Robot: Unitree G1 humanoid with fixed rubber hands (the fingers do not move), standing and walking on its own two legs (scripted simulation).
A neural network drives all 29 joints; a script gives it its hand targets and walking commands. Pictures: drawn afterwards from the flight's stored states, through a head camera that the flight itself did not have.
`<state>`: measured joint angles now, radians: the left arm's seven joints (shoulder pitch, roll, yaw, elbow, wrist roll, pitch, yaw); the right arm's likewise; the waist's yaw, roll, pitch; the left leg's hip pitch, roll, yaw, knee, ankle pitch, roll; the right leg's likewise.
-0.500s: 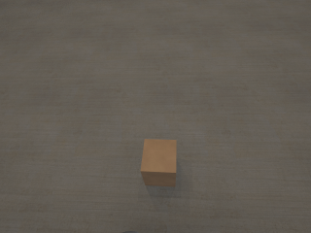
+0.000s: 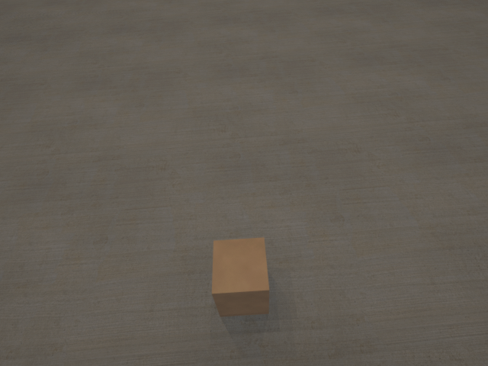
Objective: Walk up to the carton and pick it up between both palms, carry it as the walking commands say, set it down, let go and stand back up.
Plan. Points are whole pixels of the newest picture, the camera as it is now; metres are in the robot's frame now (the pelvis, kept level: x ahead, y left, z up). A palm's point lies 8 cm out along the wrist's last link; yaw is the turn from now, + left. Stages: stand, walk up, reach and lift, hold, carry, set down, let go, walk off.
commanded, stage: walk up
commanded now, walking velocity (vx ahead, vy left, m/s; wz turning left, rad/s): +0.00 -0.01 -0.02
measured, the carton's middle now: (241, 277) +0.55 +0.05 -0.65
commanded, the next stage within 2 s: none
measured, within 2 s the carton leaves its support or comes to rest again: neither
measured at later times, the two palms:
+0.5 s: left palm out of the picture -0.01 +0.22 -0.15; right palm out of the picture +0.03 -0.20 -0.14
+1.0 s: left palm out of the picture -0.03 +0.26 -0.11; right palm out of the picture +0.12 -0.21 -0.15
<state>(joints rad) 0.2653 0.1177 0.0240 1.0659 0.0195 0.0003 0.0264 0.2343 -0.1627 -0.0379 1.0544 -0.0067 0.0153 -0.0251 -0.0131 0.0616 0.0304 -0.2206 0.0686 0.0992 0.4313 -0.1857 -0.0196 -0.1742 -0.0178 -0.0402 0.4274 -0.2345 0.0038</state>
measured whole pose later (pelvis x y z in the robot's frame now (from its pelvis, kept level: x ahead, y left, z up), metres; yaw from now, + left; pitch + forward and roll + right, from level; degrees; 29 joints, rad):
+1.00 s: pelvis +0.06 +0.03 +0.01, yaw -1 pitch +1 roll +2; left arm 0.46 0.13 0.06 1.11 0.05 -0.04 0.03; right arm 0.22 -0.25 -0.08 1.04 -0.02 0.01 0.04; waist 0.07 0.05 -0.01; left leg -0.49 0.08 0.05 0.90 -0.23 -0.05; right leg -0.10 -0.13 -0.04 0.35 -0.27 0.06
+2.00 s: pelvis +0.17 +0.08 +0.00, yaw +2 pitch +0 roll -2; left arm 0.23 0.18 0.04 1.06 0.01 0.05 -0.01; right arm 0.28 -0.15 -0.03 1.05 -0.03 0.02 -0.04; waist 0.01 -0.03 0.02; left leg -0.14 0.01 0.05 0.44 -0.30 0.04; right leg -0.36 -0.02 -0.03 0.59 -0.28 -0.01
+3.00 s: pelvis +0.15 +0.05 +0.00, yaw +0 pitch -2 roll +0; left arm 0.34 0.12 0.01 1.12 0.01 -0.02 0.04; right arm 0.34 -0.13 -0.02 1.13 -0.02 -0.02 -0.03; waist 0.00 0.02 0.04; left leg -0.11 0.02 0.07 0.37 -0.23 0.00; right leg -0.18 -0.01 -0.01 0.39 -0.17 0.00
